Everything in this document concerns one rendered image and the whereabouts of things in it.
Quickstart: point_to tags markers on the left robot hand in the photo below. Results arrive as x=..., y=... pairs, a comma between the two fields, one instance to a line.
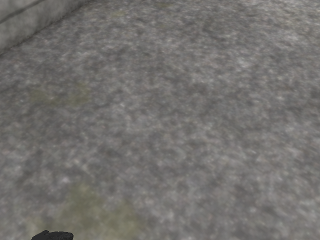
x=46, y=235

